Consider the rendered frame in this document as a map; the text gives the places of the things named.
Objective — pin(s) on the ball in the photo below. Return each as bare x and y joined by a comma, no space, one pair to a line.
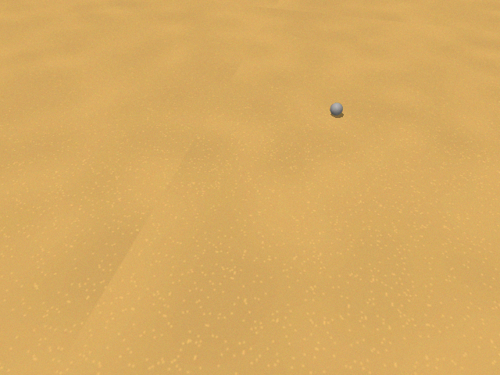
336,109

